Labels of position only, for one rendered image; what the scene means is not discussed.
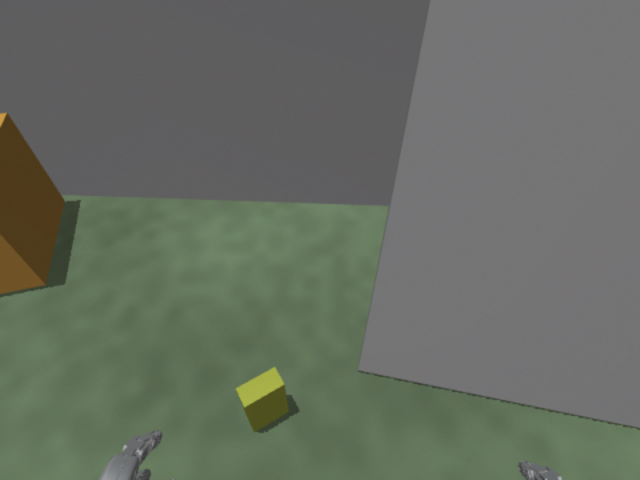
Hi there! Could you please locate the right robot hand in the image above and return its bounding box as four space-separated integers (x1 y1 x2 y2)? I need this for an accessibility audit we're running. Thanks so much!
518 461 562 480

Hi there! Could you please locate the carton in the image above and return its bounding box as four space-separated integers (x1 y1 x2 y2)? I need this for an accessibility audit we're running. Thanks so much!
236 367 289 432

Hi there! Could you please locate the left robot hand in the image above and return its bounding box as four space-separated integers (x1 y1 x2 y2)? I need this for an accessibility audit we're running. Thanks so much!
99 431 176 480

